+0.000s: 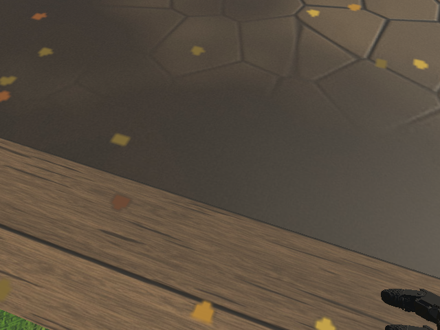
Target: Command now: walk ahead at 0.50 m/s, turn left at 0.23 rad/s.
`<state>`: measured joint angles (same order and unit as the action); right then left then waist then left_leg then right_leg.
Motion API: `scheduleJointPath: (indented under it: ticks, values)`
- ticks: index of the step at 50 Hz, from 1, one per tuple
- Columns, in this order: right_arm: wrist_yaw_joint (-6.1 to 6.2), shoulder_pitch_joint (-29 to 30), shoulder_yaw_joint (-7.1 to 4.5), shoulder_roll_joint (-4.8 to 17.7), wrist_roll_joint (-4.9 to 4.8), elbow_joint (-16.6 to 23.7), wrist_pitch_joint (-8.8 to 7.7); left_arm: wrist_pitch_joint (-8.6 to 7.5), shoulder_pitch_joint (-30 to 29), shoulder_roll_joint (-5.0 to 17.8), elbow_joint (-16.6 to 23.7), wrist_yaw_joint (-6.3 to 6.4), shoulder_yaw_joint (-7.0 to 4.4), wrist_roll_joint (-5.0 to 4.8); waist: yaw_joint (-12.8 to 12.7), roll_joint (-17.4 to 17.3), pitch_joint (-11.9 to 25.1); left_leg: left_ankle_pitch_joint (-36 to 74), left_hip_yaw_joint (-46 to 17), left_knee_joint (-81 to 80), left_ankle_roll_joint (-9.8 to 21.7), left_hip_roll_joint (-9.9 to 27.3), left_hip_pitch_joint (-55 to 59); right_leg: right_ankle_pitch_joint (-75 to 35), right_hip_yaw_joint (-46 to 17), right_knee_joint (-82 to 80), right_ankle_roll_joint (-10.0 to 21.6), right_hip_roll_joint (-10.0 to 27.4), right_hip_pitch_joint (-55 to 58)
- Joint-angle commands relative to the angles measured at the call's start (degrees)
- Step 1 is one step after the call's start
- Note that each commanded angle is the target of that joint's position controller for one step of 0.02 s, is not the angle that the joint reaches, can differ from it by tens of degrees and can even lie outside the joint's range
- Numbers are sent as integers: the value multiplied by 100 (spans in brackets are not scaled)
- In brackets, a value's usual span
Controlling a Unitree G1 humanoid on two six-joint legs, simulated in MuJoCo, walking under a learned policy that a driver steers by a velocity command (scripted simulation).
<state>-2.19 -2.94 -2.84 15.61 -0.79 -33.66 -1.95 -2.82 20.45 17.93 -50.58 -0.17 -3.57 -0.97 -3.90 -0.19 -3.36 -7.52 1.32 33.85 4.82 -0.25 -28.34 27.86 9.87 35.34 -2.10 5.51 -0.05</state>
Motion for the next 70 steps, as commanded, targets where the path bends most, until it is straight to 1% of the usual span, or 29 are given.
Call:
scheduleJointPath:
  ticks: [1, 2, 4, 6, 8, 14, 19, 22, 24, 25, 26, 27, 29, 30, 35, 43, 46, 48, 49, 50, 51, 52, 53, 54, 57, 60, 63, 66, 70]
  values:
    - [102, -2296, -456, 1356, -15, -138, -37, -324, -38, 622, 556, -79, 19, -44, 1131, -788, 2608, -930, -4390, -1403, 1628, 2166, 5260, 631, -1341, 4058, 223, -390, -4087]
    - [81, -2019, -371, 1164, 27, -213, -105, -387, -646, 829, 794, -97, -53, -224, 1132, -687, 1657, -445, -3418, -1495, 1355, 1930, 4593, 187, -1301, 4102, 301, -163, -4516]
    - [77, -1333, -261, 822, 32, -227, -159, -406, -842, 709, 785, -35, -41, -39, 711, -326, 843, 602, -2235, -1684, 1062, 1474, 3107, -657, -1247, 3342, 295, 232, -4148]
    - [81, -1057, -203, 644, 111, -202, -217, -282, -532, 597, 680, -63, -46, -9, 381, -448, 726, 902, -1838, -2069, 1052, 1292, 2354, -1060, -1309, 3038, 221, 361, -3539]
    - [97, -1032, -220, 713, 73, -306, -299, -167, -493, 424, 645, -60, -16, 31, 267, -331, 557, 1142, -1515, -2361, 1124, 1271, 1989, -1298, -1249, 2698, 90, 364, -3489]
    - [217, -1383, -247, 902, 56, -679, -307, -183, -1622, 175, 931, -118, 90, 72, 597, -257, 63, 1053, -659, -2602, 811, 933, 1876, -3251, -1096, 521, -17, 137, -3574]
    - [255, -1925, -300, 1053, -54, -1043, -203, -280, -2356, 287, 1225, -241, 79, 47, 774, -266, -117, 777, -1058, -2198, 716, 1228, 2465, -3250, -1217, -475, 128, -145, -3454]
    - [303, -1897, -340, 1108, -43, -1125, -108, -340, -1994, 499, 1160, -264, -6, 64, 504, -467, 83, 1333, -1326, -1640, 536, 1339, 2796, -2624, -1171, -710, 313, -290, -2848]
    - [310, -1836, -243, 885, 28, -1083, -65, -370, -637, 899, 837, -186, -210, 110, -168, -356, 1064, 1942, -1014, 55, 226, 789, 2213, -2722, -1148, -649, 650, -180, -672]
    - [303, -2281, -92, 387, 65, -908, -110, -359, 130, 1400, 774, -132, -332, 228, -222, 617, 2087, 244, -626, 2153, -153, 89, 421, -2344, -2859, -547, 1259, 1185, 1549]
    - [292, -2678, -26, 216, -60, -943, -194, -294, 382, 1277, 661, -160, -316, 166, -140, 1930, 2761, -2604, -817, 3596, -346, -370, -835, -1077, -5037, -1478, 1804, 1905, 2377]
    - [285, -2301, -189, 844, -182, -955, -216, -271, 103, 807, 721, -150, -180, 90, -237, 1221, 1976, -2415, -1136, 4153, -337, -28, -1391, -245, -4702, -1765, 1568, 1768, 1827]
    - [300, -1531, -230, 892, -148, -762, -189, -245, -562, 461, 740, -102, -83, 128, -33, 554, 794, -1533, -807, 3891, -321, 451, -1373, -793, -3244, -2049, 1269, 1387, 274]
    - [309, -1498, -265, 818, -97, -776, -134, -273, -793, 297, 729, -95, -45, 168, 139, 616, 553, -1247, -843, 3588, -315, 631, -1122, -1234, -2739, -2219, 1201, 1188, -258]
    - [311, -1426, -226, 407, -65, -677, 132, -405, -1011, 448, 551, -61, -147, 166, 400, 474, 158, -568, -789, 2831, -424, 847, -951, -2399, -1438, -2800, 1318, 1106, -917]
    - [14, -160, -137, 256, -11, -251, 38, -187, -751, 801, 352, 71, -273, 81, 24, 249, -213, 928, -59, 474, -347, 634, -734, -3711, -25, -2641, 1079, 952, -314]
    - [-60, -301, -255, 473, 44, -115, 77, -25, -792, 1013, 341, 125, -342, -70, 247, 471, 69, 380, 231, 192, -153, 285, -250, -5550, 163, -1770, 875, 1032, 177]
    - [-50, -1305, -466, 833, 46, -338, 97, 52, -1013, 1050, 420, 152, -363, -187, 839, 456, 621, 420, 426, -229, 126, -142, 998, -6200, 289, -307, 629, 838, 93]
    - [53, -1986, -635, 1179, 49, -511, 111, 42, -902, 874, 414, 138, -301, -133, 1173, 111, 1008, 1299, 189, -632, 342, -206, 2176, -5243, 360, 1000, 314, 542, -524]
    - [196, -1967, -702, 1741, 33, -486, 156, 23, -432, 135, 566, 88, -83, 294, 630, -1523, 1410, 3864, -1509, -166, 817, 1093, 3692, -117, 289, 2902, -29, -84, -2270]
    - [130, -1606, -662, 1927, 117, -74, 89, -50, 27, 251, 693, 31, -8, 243, 404, -1622, 2654, 3075, -4176, -702, 2174, 2290, 4682, 1604, -848, 4600, -234, -887, -3545]
    - [61, -1505, -528, 1410, 98, 21, 60, -85, -587, 763, 633, 11, -127, -3, 841, -408, 2662, 2671, -3583, -1115, 1845, 2117, 4339, 1010, -1448, 4676, -114, -519, -3713]
    - [65, -1204, -422, 1105, 63, -45, 14, -80, -906, 715, 731, 36, -112, -104, 729, -311, 1946, 2485, -2765, -1139, 1538, 1886, 3696, 475, -1323, 4329, -5, -288, -3876]
    - [79, -936, -323, 820, 17, -111, -12, -32, -881, 617, 579, 103, -98, -28, 544, 29, 1463, 2480, -2187, -1173, 1241, 1620, 2960, 121, -1301, 3893, -13, -2, -3723]
    - [123, -556, -160, 456, 234, -299, -78, 200, -504, 515, 327, 159, -107, 27, 160, -357, 1268, 2896, -1303, -1503, 1062, 1320, 1505, -379, -1340, 3106, -76, 154, -2395]
    - [203, -339, -148, 474, 314, -535, -161, 303, -553, 282, 242, 208, -35, 60, 111, -398, 1171, 2782, -695, -1684, 997, 1195, 1217, -733, -1346, 1928, -178, 121, -1992]
    - [303, -238, -198, 677, 317, -668, -90, 374, -806, 417, 269, 222, -58, 41, 269, -454, 1080, 1508, -560, -1904, 966, 1239, 1234, -1256, -1207, 1418, -208, 47, -1857]
    - [389, -278, -241, 781, 242, -784, 43, 445, -1144, 567, 453, 231, -125, 14, 438, -482, 674, 319, -779, -2050, 1032, 1488, 1447, -885, -1161, 1458, -174, 45, -2366]
    - [458, -328, -260, 727, 167, -860, 173, 472, -1233, 424, 579, 165, -132, 19, 504, -422, 585, 619, -862, -1792, 1071, 1758, 2027, -360, -1051, 1361, -103, 16, -2691]
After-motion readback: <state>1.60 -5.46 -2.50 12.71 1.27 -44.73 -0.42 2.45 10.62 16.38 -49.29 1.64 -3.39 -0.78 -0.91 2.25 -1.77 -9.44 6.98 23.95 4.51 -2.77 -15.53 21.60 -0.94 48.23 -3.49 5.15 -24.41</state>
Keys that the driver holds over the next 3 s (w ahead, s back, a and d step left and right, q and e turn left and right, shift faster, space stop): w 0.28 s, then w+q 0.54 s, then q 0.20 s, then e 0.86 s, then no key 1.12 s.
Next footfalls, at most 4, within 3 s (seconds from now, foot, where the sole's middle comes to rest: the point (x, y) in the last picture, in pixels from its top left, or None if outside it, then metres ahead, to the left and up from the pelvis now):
0.48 right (284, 325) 0.46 -0.13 -0.76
0.98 left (183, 252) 0.66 0.18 -0.76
1.52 right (254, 252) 0.68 -0.04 -0.76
2.00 left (181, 239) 0.70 0.19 -0.76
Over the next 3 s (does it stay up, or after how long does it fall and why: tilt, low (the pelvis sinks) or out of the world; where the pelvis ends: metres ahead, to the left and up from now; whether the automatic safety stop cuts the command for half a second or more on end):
stays up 0.64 0.05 0.02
